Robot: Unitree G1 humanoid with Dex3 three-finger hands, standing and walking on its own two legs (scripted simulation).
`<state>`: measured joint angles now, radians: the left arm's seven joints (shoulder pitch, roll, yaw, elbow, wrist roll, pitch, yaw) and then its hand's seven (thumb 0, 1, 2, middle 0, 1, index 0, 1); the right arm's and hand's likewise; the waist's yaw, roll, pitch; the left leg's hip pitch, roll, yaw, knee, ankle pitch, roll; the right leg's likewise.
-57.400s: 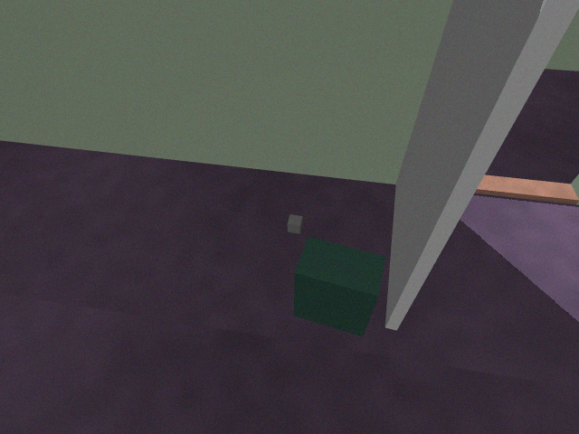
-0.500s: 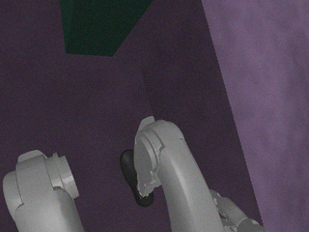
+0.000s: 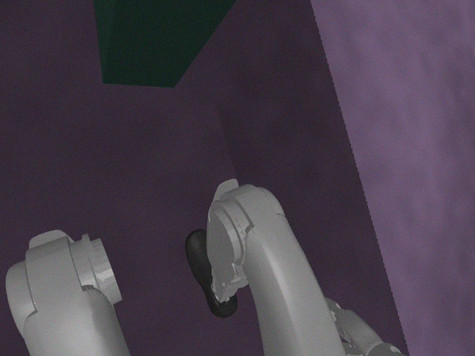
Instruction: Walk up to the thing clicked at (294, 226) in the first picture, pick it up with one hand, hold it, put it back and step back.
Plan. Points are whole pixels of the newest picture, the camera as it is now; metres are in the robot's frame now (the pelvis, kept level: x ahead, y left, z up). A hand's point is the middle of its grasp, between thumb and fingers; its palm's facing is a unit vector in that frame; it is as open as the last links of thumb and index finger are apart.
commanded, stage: withdraw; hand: left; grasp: from above
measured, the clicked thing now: out of the picture +0.46 +0.34 -0.28
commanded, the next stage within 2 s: home in 0.80 s
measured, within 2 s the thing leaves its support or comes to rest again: neither
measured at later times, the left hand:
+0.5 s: hand out of the picture +0.43 +0.36 -0.08, palm faces -0.54 -0.15 -0.83, open 13.8 cm
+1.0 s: hand out of the picture +0.47 +0.37 -0.11, palm faces -0.34 -0.06 -0.94, open 13.1 cm
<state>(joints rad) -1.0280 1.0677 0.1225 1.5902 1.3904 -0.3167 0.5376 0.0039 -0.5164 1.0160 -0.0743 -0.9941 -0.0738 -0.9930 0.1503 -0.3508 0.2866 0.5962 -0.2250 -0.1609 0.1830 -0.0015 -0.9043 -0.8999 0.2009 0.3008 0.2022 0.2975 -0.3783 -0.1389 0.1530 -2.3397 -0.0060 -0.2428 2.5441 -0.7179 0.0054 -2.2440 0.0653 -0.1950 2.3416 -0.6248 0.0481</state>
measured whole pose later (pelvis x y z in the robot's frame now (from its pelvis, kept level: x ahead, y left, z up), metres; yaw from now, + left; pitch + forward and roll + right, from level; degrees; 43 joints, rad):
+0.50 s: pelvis +0.00 -0.01 +0.06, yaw +7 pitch +34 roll -9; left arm -1.01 0.79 -0.01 1.30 1.11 -0.13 0.08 0.00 -0.47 0.97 -0.15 -0.94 -0.14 -0.95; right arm 0.15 -0.33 0.11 0.63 -0.09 -0.03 0.15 0.00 -0.91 -0.91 0.20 0.30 0.20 0.30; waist -0.23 0.03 -0.03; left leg -2.22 -0.02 -0.13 2.29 -0.67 0.01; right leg -2.16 0.02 -0.10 2.18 -0.64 0.03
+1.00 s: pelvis +0.00 +0.00 +0.03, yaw +6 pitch +36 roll -10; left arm -1.06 0.84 0.08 1.43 1.28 -0.15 0.37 0.00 -0.34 0.91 -0.24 -0.82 -0.22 -0.83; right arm 0.20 -0.26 0.12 0.69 -0.12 -0.04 0.13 0.00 -0.91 -0.90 0.20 0.30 0.20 0.30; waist -0.30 0.02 -0.07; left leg -2.35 -0.03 -0.12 2.38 -0.67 0.02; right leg -2.27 0.02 -0.10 2.27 -0.64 0.04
